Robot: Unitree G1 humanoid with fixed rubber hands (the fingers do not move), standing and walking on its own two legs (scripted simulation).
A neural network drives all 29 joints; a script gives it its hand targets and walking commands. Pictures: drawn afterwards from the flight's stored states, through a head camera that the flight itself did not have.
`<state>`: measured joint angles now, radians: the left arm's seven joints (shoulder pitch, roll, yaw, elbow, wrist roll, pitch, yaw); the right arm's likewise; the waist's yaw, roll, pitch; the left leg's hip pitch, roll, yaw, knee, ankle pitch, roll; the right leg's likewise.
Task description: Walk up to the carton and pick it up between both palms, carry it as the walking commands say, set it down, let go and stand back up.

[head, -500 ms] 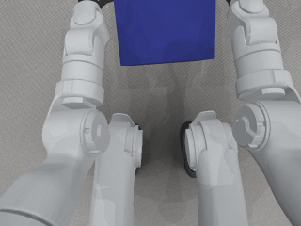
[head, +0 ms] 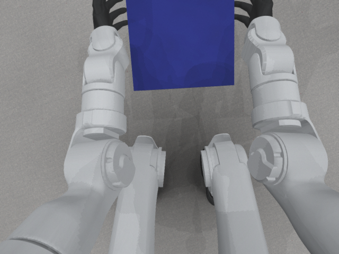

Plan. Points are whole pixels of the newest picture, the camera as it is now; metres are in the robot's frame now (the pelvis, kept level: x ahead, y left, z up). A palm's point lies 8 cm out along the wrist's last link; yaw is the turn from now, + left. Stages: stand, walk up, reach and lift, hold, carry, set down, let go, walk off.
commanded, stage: reach and lift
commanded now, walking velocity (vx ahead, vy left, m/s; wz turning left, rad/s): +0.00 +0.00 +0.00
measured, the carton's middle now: (179, 23) +0.57 -0.01 -0.20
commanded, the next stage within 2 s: none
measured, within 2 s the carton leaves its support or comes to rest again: neither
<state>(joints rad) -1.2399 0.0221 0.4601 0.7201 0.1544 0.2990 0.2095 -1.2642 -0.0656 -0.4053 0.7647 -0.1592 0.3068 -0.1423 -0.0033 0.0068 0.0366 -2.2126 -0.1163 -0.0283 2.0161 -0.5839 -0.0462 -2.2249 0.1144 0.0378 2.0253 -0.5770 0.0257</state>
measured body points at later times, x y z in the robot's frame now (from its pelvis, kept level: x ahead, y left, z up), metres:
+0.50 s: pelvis -0.01 +0.00 +0.05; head +0.29 -0.01 +0.39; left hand +0.52 +0.13 -0.03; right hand +0.52 -0.15 -0.03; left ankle +0.10 +0.12 -0.39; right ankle +0.10 -0.11 -0.39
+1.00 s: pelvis +0.00 +0.00 +0.11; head +0.25 -0.01 +0.48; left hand +0.50 +0.14 +0.05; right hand +0.50 -0.15 +0.04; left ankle +0.10 +0.12 -0.39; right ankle +0.10 -0.11 -0.39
